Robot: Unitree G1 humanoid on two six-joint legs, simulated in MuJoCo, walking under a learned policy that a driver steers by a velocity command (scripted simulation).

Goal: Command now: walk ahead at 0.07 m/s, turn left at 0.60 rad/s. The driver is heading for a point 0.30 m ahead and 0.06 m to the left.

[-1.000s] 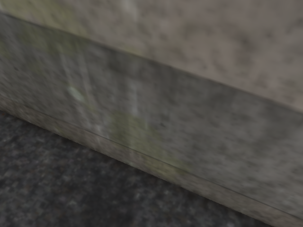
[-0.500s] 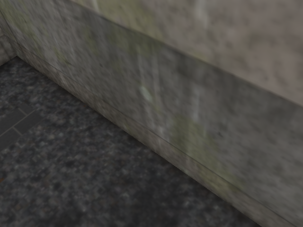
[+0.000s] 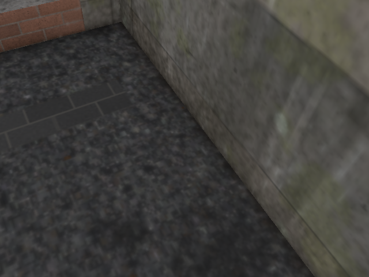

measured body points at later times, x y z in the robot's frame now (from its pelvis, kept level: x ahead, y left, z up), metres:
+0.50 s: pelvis +0.03 -0.01 +0.00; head +0.07 -0.02 +0.45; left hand +0.04 +0.28 -0.11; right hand +0.22 -0.24 -0.14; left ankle +0.00 +0.11 -0.71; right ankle +0.04 -0.12 -0.74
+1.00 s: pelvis +0.05 +0.01 +0.00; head +0.06 +0.00 +0.45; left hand -0.01 +0.27 -0.14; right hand +0.22 -0.20 -0.14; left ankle +0.01 +0.10 -0.73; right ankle +0.06 -0.10 -0.74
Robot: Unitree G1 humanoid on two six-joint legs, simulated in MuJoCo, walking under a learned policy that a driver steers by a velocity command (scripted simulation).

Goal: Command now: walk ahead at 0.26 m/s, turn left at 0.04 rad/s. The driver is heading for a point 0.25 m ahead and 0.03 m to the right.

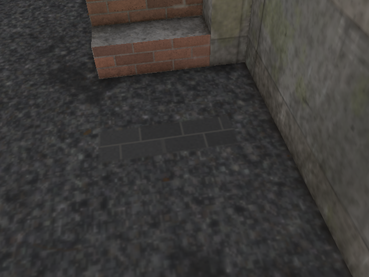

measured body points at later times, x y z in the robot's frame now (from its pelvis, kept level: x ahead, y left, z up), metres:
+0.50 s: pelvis +0.11 +0.04 +0.00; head +0.13 +0.05 +0.45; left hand +0.14 +0.28 -0.15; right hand +0.17 -0.20 -0.14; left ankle +0.14 +0.11 -0.74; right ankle +0.07 -0.09 -0.71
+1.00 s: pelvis +0.16 +0.02 +0.01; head +0.17 +0.02 +0.46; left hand +0.18 +0.25 -0.15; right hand +0.16 -0.21 -0.15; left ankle +0.14 +0.11 -0.74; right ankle +0.12 -0.09 -0.74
